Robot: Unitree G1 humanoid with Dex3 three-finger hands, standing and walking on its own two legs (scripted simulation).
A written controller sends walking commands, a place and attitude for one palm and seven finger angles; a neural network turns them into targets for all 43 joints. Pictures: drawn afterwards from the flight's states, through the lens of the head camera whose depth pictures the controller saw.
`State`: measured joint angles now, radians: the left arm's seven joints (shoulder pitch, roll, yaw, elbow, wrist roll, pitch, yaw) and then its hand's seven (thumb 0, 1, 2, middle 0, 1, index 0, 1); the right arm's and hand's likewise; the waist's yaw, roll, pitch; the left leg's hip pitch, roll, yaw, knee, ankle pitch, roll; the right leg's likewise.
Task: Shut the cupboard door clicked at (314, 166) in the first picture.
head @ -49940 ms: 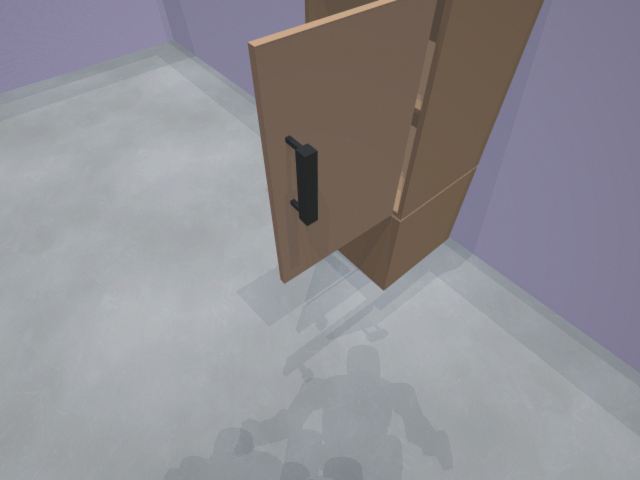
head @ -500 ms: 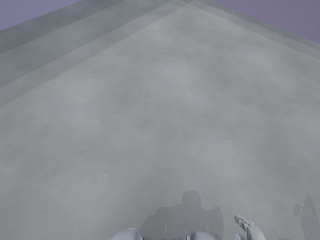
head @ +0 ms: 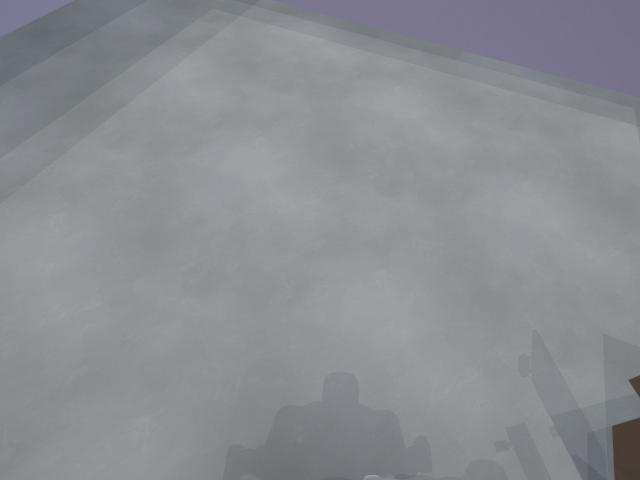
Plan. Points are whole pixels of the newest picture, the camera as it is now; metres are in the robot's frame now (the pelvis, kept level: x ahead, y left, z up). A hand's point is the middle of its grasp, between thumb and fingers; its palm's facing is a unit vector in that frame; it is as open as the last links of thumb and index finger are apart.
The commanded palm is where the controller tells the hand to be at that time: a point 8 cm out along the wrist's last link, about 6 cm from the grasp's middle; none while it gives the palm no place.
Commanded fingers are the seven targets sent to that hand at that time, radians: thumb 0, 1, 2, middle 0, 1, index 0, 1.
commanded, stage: turn to face it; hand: left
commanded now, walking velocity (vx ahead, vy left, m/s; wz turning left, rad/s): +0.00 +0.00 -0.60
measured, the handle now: out of the picture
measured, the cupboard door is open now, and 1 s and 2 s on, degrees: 34 34 34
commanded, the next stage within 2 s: none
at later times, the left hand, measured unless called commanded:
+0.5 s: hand (229, 439) +0.18 +0.14 -0.14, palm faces -0.31 -0.92 -0.26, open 7.4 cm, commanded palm none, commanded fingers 0.00 0.90 0.90 -0.20 -0.30 -0.20 -0.30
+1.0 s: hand (254, 401) +0.24 +0.11 -0.15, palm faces -0.55 -0.79 -0.26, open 7.4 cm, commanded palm none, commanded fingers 0.00 0.90 0.90 -0.20 -0.30 -0.20 -0.30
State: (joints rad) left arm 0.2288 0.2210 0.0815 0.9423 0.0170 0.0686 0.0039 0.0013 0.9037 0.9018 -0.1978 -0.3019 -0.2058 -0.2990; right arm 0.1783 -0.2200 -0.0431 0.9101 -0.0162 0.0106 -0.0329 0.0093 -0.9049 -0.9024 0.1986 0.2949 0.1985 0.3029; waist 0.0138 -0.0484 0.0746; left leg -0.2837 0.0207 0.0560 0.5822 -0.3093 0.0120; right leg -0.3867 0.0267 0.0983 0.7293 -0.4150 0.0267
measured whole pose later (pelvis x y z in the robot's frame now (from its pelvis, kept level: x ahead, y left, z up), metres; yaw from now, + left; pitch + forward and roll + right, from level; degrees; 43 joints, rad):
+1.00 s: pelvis +0.03 -0.02 +0.00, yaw -35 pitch +1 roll -1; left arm 0.17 0.27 0.08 0.87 0.02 0.07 -0.04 0.00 0.91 0.90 -0.19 -0.30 -0.20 -0.30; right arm 0.25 -0.24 -0.04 0.89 -0.03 0.02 -0.01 0.01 -0.90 -0.90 0.20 0.30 0.20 0.30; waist -0.01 0.02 0.08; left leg -0.29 0.18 0.21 0.62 -0.32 -0.05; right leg -0.28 -0.02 -0.08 0.60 -0.31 0.02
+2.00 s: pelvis +0.05 -0.03 +0.01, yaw -67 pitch +2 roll +0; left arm 0.18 0.20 0.05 0.92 0.02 0.04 0.00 0.00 0.90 0.90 -0.20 -0.30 -0.21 -0.30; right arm 0.21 -0.23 -0.04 0.92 -0.01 0.04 -0.01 0.01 -0.91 -0.90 0.20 0.29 0.20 0.30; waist -0.01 -0.01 0.05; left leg -0.39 0.05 0.06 0.74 -0.37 -0.07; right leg -0.25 0.00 0.04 0.53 -0.31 0.01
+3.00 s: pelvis +0.07 -0.22 +0.00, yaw -76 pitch +0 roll +1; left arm 0.17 0.20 0.05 1.00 0.02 -0.01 -0.01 0.00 0.91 0.90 -0.19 -0.30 -0.20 -0.30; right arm 0.34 -0.13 -0.02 1.07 -0.02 0.00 -0.01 0.01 -0.90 -0.90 0.20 0.30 0.20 0.30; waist -0.03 -0.02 0.04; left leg -0.19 0.08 0.14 0.52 -0.33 -0.04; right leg -0.34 -0.06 -0.04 0.54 -0.17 0.01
